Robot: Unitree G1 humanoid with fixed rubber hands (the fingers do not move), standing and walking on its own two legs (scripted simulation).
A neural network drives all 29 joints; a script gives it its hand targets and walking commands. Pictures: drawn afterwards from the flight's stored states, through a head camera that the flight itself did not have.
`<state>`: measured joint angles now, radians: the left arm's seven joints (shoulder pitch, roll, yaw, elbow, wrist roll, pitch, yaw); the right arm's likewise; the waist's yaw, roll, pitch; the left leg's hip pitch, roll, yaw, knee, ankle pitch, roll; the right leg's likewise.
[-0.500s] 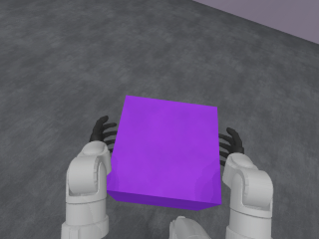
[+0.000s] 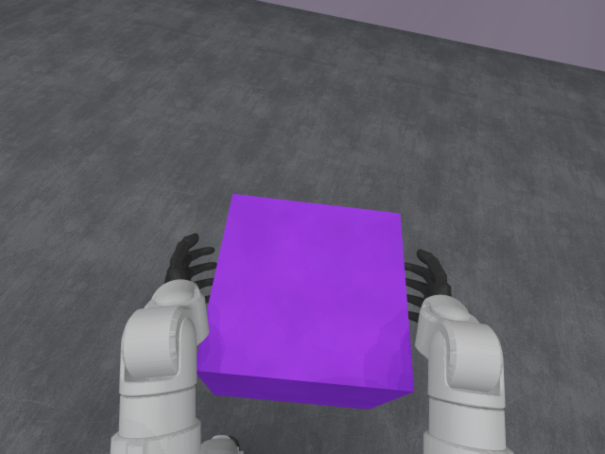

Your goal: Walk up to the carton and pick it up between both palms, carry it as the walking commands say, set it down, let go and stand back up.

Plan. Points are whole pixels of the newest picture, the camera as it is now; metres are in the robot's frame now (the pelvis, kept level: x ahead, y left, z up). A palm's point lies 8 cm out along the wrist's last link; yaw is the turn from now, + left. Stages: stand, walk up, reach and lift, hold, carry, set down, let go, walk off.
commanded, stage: carry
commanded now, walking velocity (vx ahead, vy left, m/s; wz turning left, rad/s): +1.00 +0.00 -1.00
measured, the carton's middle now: (304, 307) +0.31 +0.03 -0.02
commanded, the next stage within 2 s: none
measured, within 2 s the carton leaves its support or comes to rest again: neither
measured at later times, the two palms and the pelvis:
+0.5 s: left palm (279, 107) +0.67 +0.11 +0.07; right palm (445, 157) +0.57 -0.18 +0.07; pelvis +0.34 +0.04 +0.02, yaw -18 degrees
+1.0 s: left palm (284, 58) +0.77 +0.11 +0.10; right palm (439, 106) +0.68 -0.18 +0.10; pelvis +0.45 +0.05 +0.02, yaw -18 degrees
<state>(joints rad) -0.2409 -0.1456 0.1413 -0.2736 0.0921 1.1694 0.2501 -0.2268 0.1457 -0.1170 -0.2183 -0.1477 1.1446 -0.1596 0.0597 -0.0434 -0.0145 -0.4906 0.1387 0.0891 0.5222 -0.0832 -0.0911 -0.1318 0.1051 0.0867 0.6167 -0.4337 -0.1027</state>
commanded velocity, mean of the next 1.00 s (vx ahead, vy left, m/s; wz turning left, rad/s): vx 0.00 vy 0.00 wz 0.00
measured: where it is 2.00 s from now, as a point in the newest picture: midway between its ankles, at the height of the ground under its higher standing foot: (290, 368)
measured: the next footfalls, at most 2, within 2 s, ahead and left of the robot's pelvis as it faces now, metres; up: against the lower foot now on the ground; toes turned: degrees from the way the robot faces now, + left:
right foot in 0.32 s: +0.39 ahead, -0.06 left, +0.00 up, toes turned -25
left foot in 0.58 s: +0.53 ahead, +0.10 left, +0.00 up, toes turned -22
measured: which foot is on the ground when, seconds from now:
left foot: down 0.00-0.30, up 0.32-0.56, down 0.58-1.00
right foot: down 0.00-0.02, up 0.04-0.30, down 0.32-0.58, up 0.60-0.94, down 0.96-1.00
